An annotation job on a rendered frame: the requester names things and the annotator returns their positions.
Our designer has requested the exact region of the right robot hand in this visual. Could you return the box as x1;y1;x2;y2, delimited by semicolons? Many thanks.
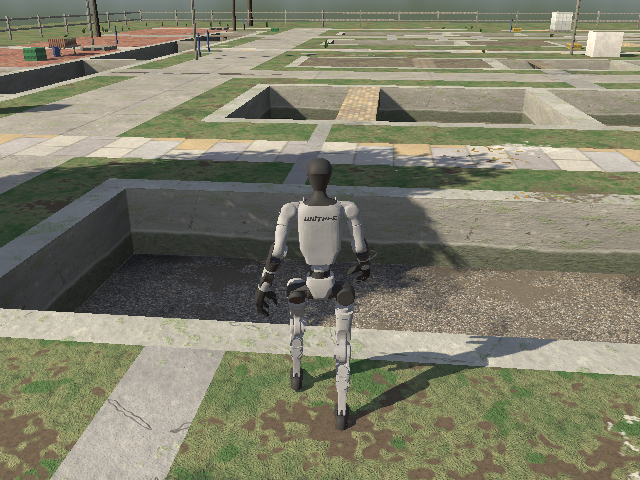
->
347;264;371;283

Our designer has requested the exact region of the right robot upper arm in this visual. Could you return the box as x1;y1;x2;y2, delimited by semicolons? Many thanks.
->
340;201;367;254

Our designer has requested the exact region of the right robot forearm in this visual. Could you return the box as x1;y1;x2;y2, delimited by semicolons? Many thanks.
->
356;238;371;270

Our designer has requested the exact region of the left robot forearm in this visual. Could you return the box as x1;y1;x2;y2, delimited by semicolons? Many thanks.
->
258;243;281;292

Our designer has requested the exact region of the left robot hand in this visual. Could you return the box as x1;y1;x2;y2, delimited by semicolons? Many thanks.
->
254;288;277;317

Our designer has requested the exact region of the left robot shin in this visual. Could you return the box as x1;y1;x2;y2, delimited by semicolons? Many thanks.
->
290;319;303;377

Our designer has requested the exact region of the left robot upper arm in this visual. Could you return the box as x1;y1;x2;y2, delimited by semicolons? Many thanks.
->
272;202;299;259

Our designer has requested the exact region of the robot right foot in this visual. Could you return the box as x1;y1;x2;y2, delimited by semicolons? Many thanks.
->
334;403;349;431

